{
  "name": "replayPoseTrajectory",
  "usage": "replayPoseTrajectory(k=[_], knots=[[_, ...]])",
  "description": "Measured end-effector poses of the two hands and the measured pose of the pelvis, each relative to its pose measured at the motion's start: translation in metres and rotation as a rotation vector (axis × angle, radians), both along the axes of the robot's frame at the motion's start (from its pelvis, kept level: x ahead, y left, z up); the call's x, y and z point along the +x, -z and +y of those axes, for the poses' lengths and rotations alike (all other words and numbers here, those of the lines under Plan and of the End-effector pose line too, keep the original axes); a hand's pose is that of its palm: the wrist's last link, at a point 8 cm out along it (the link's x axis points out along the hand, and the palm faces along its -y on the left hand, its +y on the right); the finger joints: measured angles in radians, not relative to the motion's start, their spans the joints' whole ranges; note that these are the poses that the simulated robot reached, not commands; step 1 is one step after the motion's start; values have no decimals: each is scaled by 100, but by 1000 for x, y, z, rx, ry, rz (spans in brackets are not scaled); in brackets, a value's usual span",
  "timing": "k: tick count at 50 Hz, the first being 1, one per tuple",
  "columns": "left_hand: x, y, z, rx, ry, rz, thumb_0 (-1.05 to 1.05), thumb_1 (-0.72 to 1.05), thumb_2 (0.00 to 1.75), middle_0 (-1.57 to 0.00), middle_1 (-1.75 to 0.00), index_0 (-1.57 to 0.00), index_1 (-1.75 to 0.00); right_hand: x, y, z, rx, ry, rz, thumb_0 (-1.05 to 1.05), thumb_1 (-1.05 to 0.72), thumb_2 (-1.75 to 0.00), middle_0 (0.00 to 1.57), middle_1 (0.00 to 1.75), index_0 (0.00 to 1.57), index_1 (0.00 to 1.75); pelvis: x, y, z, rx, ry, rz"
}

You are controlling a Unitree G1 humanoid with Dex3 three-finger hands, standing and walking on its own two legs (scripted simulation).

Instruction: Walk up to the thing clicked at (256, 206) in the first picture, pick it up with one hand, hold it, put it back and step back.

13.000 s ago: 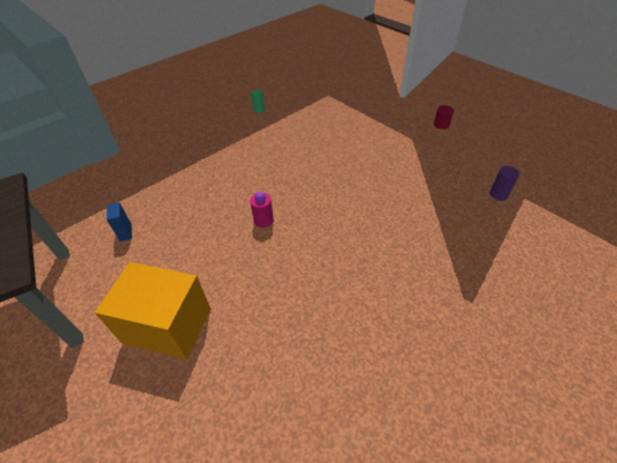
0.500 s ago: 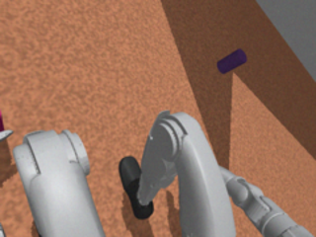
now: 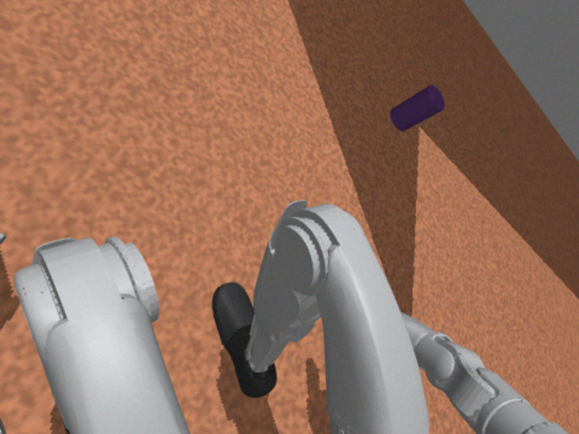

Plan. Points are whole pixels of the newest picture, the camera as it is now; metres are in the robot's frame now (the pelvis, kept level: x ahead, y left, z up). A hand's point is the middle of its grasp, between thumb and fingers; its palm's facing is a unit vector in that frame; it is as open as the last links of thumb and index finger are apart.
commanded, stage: settle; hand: left
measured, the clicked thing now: out of the picture +0.39 +0.29 -0.19
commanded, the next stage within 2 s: lift in 1.76 s
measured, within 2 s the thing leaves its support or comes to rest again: leaves its support in 0.16 s
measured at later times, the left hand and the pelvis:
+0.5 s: hand out of the picture +0.37 +0.32 -0.09, palm faces +0.40 -0.91 -0.02, open 11.8 cm; pelvis +0.01 -0.01 +0.02, yaw +3 degrees
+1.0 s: hand out of the picture +0.37 +0.32 +0.00, palm faces +0.38 -0.92 -0.06, open 11.8 cm; pelvis +0.03 -0.01 +0.06, yaw +9 degrees
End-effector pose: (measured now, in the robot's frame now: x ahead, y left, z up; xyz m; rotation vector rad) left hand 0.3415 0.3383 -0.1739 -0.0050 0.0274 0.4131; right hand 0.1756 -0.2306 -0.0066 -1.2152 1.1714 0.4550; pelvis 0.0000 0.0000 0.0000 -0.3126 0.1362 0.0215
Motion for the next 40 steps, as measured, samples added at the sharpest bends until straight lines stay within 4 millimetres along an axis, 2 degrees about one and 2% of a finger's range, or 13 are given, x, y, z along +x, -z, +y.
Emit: replayPoseTrajectory(k=[6,10,25,33,40], knots=[[3,-2,3,1,-19,-7,0,-46,86,-61,-88,-62,-89,-1,2,-4,2,24,5,0,-91,-90,20,30,21,30,1,0,-1,3,-1,7],[2,-12,6,17,-15,-32,0,-49,90,-61,-90,-61,-92,1,2,-7,10,42,2,0,-91,-90,20,30,21,30,3,-1,-3,10,-5,19],[-14,-85,23,45,-2,-56,0,-53,96,-61,-92,-61,-94,38,5,-1,167,128,-126,0,-91,-90,20,30,21,30,8,-17,-6,46,-36,128],[-22,-122,26,55,21,-40,0,-53,97,-61,-92,-61,-94,47,16,4,256,228,-132,0,-91,-90,20,30,21,30,15,-30,-8,73,-58,215],[-19,-150,28,68,11,-10,0,-53,97,-61,-92,-61,-95,54,26,5,323,326,-128,0,-90,-90,20,30,21,30,23,-42,-10,97,-78,295]])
